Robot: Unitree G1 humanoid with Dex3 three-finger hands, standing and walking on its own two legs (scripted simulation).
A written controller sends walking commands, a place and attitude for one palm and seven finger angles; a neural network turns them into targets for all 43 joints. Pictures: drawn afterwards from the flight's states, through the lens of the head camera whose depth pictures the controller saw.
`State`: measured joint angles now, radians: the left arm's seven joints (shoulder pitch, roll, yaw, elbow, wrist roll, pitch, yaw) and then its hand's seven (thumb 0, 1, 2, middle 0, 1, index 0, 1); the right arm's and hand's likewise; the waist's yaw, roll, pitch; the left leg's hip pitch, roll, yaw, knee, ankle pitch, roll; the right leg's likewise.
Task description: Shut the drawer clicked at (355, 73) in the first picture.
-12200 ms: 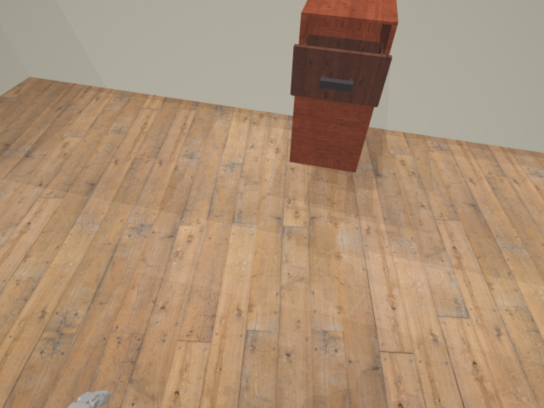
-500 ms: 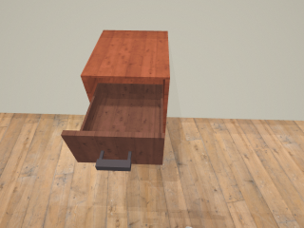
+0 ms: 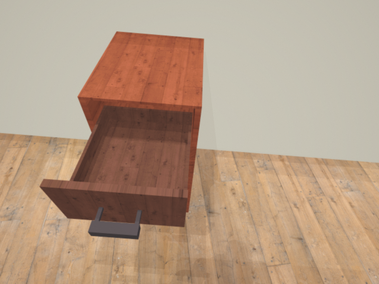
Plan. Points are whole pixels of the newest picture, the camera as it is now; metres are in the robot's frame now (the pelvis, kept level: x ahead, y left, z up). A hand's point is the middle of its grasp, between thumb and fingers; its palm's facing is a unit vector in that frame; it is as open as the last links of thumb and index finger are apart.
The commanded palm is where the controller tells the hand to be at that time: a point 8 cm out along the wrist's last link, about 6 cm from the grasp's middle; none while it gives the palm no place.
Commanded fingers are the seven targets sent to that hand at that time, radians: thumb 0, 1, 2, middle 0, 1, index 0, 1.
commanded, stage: come to a stop and stand still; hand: left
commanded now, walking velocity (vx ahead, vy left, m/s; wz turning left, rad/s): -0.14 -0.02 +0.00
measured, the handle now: (117, 220) +0.26 +0.20 -0.09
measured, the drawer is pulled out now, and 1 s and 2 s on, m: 0.30 0.30 0.30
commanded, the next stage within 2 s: look again from close up in 1.22 s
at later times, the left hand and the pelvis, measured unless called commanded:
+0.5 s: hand out of the picture +0.01 +0.20 -0.17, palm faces +0.03 -0.97 -0.23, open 7.4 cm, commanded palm none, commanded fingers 0.00 0.90 0.90 -0.20 -0.30 -0.20 -0.30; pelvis -0.04 +0.01 +0.00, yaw +1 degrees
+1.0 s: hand out of the picture -0.03 +0.18 -0.17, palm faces +0.04 -0.99 -0.15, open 7.4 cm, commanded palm none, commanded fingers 0.00 0.90 0.90 -0.20 -0.30 -0.20 -0.30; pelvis -0.01 +0.02 +0.00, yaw +0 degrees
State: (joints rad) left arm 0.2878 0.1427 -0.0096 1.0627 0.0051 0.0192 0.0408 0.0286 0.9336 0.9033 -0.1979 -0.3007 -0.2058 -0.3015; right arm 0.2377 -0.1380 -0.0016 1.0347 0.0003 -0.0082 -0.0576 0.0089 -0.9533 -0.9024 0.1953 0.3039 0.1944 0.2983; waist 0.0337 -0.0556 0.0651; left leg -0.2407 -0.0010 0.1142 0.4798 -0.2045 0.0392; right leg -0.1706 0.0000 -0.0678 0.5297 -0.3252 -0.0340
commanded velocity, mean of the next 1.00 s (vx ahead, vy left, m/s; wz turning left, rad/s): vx -0.01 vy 0.00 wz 0.00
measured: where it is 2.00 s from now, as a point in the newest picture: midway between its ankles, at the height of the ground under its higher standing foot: outside the picture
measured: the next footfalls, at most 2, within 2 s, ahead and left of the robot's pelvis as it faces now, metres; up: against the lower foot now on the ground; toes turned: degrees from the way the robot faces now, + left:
none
